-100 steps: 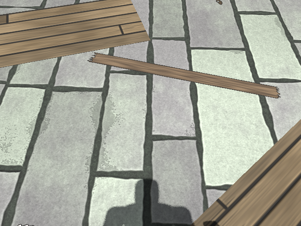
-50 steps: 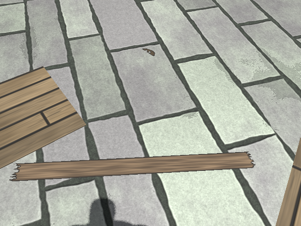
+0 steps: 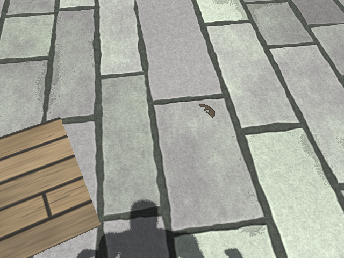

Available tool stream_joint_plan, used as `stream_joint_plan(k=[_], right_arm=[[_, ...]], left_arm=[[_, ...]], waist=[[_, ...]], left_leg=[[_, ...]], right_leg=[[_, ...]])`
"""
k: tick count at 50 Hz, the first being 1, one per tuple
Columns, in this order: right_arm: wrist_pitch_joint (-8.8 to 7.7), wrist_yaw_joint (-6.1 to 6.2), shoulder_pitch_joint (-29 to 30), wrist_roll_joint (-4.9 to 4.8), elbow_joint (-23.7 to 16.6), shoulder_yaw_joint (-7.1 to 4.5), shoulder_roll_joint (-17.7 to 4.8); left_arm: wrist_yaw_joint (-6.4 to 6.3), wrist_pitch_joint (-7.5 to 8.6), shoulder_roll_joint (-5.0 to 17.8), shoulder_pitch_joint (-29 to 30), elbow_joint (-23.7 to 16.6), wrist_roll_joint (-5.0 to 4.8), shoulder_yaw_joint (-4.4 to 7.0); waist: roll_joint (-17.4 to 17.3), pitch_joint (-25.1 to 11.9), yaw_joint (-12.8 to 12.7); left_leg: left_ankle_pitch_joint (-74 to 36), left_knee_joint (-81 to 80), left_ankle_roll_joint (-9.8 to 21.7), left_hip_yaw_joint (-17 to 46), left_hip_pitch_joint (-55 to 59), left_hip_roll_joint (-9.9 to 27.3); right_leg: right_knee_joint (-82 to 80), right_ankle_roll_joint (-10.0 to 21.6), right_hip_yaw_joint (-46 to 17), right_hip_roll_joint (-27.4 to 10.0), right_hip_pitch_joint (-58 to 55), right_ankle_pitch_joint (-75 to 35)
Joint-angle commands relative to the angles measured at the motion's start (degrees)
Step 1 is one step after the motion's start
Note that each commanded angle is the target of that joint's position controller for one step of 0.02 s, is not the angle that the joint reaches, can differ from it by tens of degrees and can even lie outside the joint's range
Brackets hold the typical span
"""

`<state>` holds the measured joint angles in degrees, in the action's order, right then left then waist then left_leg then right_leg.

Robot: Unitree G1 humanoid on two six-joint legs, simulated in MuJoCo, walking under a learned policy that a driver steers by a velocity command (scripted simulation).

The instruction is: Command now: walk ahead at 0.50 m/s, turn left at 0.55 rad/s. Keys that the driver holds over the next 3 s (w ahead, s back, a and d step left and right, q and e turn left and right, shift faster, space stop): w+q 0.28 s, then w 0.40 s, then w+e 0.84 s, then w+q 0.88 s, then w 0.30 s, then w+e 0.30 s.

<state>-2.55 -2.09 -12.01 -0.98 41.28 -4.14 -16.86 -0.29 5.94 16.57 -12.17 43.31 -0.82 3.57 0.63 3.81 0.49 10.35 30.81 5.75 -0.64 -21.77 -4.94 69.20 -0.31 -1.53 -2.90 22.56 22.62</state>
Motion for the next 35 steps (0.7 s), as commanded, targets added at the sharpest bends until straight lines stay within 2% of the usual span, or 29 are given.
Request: stream_joint_plan(k=[1, 4, 8, 12, 15, 16, 17, 18, 19, 20, 21, 22, 23, 24, 25, 27, 30, 33, 35], right_arm=[[-1.22, 0.83, -0.7, 0.70, -4.7, -1.52, -6.3], [-1.42, 1.85, -2.3, 0.37, -4.1, -1.99, -8.2], [-0.71, 2.85, -5.0, -0.21, -3.0, -2.20, -8.9], [0.00, 3.10, -8.5, -0.65, -1.7, -2.30, -9.0], [0.44, 3.40, -8.5, -0.39, -1.6, -2.32, -8.6], [0.56, 3.40, -7.9, -0.24, -1.6, -2.25, -8.1], [0.51, 3.26, -7.6, -0.04, -1.8, -1.73, -6.6], [0.30, 2.96, -7.5, 0.57, -2.5, -0.61, -3.9], [-0.24, 3.06, -15.2, -0.49, -3.1, 0.42, -0.8], [-0.68, 3.08, -16.7, -1.11, -2.6, 0.40, -3.5], [-0.72, 2.93, -11.2, -1.28, -2.7, -0.65, -7.7], [-0.70, 2.91, -6.0, -0.63, -3.7, -0.67, -8.0], [-0.96, 2.76, -2.9, 0.21, -4.7, -0.64, -7.3], [-1.03, 2.53, -2.3, 0.56, -4.9, -0.74, -6.5], [-1.00, 2.29, -3.2, 0.36, -4.7, -0.54, -5.4], [-0.86, 2.05, -3.4, 0.42, -4.6, 0.03, -3.4], [-1.22, 1.88, 1.7, 0.88, -6.1, 1.00, -1.8], [-1.76, 1.31, 7.1, 0.57, -7.0, 1.52, -1.0], [-2.04, 0.92, 10.7, 0.24, -8.0, 1.49, -1.3]], left_arm=[[-0.19, 0.94, 7.1, 0.5, -5.3, 1.30, 1.99], [-0.31, -0.39, 5.0, 2.5, -6.0, 1.77, 1.35], [0.19, -0.18, 2.8, 11.0, -7.9, 1.44, 0.25], [1.31, 0.75, 4.1, 16.2, -9.5, 0.42, 0.45], [1.93, 1.56, 6.1, 14.0, -9.1, 0.27, 1.28], [1.94, 1.85, 6.5, 11.0, -8.3, 0.36, 1.59], [1.68, 2.14, 7.5, 5.9, -6.8, 0.86, 2.31], [1.35, 2.38, 9.8, -1.6, -6.0, 1.87, 3.00], [1.28, 1.89, 14.9, -9.1, -4.1, 2.80, 4.34], [1.96, 1.49, 12.0, -11.1, -2.6, 0.94, 3.91], [1.81, 1.20, 7.8, -8.0, -3.1, 0.09, 2.69], [1.61, 0.63, 6.4, -4.9, -3.7, 0.55, 2.05], [1.57, 0.28, 5.4, -2.7, -3.4, 0.95, 1.55], [1.48, 0.32, 4.2, -1.5, -3.3, 1.34, 0.99], [1.47, 0.41, 3.9, -1.2, -3.0, 1.44, 0.78], [1.45, 0.69, 4.6, -2.0, -2.0, 0.79, 0.89], [1.09, 0.49, 7.4, -3.3, -0.6, 0.33, 1.52], [0.92, -0.15, 8.6, -5.3, 0.7, -0.21, 1.61], [0.94, -0.59, 9.0, -8.3, 2.1, -0.62, 1.58]], waist=[[-2.8, -7.4, -0.9], [-2.1, -5.5, -0.9], [-4.6, -3.9, 2.3], [-5.6, -3.4, 4.3], [-7.5, -4.0, 2.6], [-8.4, -4.6, 1.0], [-8.0, -7.3, -1.5], [-4.9, -14.2, -5.0], [10.1, -22.5, -3.7], [16.2, -21.9, -4.0], [9.0, -13.2, -5.1], [4.5, -8.3, -4.8], [2.7, -4.4, -3.8], [3.2, -3.2, -2.3], [4.7, -3.3, -1.3], [5.3, -3.7, -0.8], [3.7, -3.1, -2.0], [3.6, -2.5, -4.0], [3.5, -1.8, -5.4]], left_leg=[[-10.2, -16.9, 11.6, 23.4, 15.4, 15.3], [-16.8, -18.1, 11.5, 18.3, 10.3, 13.4], [-11.6, -16.9, 7.8, 14.6, 7.6, 9.5], [-6.3, -13.7, 6.7, 19.3, 10.3, 11.1], [-6.7, -8.8, 5.5, 23.8, 15.1, 13.2], [-9.3, -6.7, 4.8, 23.9, 15.5, 13.2], [-14.5, -1.7, 3.5, 22.3, 15.0, 10.9], [-12.1, 10.9, 1.5, 18.9, 10.2, 8.0], [5.5, 31.0, -3.3, 11.5, -8.7, -0.5], [22.9, 40.3, -4.3, 11.7, -19.2, 0.1], [18.7, 44.1, -4.3, 12.7, -23.2, 2.9], [14.5, 43.6, -4.2, 10.1, -22.7, 5.1], [11.5, 40.3, -4.2, 8.9, -22.0, 6.7], [9.1, 36.9, -4.1, 8.4, -19.6, 8.6], [8.0, 34.7, -4.3, 7.5, -17.1, 9.5], [6.7, 30.4, -4.9, 5.6, -16.1, 10.2], [-0.6, 19.6, -6.0, 4.0, -16.4, 11.0], [-9.2, 8.7, -6.3, 2.3, -12.5, 9.6], [-11.8, 4.6, -6.4, 1.7, -10.3, 8.5]], right_leg=[[-4.2, -0.4, -3.7, -3.8, 13.4, -4.7], [-12.4, -3.0, -1.9, -2.9, 13.2, -9.5], [-30.0, -4.2, -1.2, 0.4, 9.8, -24.2], [-38.5, -3.4, -2.2, 2.7, 6.8, -26.8], [-41.3, -1.1, -3.0, 2.7, 4.4, -21.3], [-42.5, 0.1, -1.9, 2.8, 0.8, -20.6], [-44.4, 1.9, -0.9, 2.9, -6.9, -21.1], [-42.6, 5.5, -6.8, -3.7, -20.1, -20.0], [-45.0, 15.0, -30.2, -15.8, -40.7, -10.4], [-51.7, 17.7, -45.6, -20.2, -42.6, 3.8], [-53.0, 15.4, -39.4, -18.3, -35.9, 9.2], [-53.5, 13.4, -31.4, -15.8, -28.8, 5.1], [-54.9, 13.0, -25.8, -13.4, -22.2, -1.3], [-56.1, 12.3, -21.7, -11.4, -18.3, -6.8], [-57.3, 12.1, -19.1, -10.1, -16.1, -10.4], [-58.9, 13.1, -15.1, -9.3, -14.6, -16.5], [-60.6, 13.5, -10.3, -9.0, -14.5, -22.2], [-60.7, 12.0, -5.7, -7.4, -14.1, -23.9], [-59.9, 11.6, -5.7, -7.9, -14.7, -23.9]])
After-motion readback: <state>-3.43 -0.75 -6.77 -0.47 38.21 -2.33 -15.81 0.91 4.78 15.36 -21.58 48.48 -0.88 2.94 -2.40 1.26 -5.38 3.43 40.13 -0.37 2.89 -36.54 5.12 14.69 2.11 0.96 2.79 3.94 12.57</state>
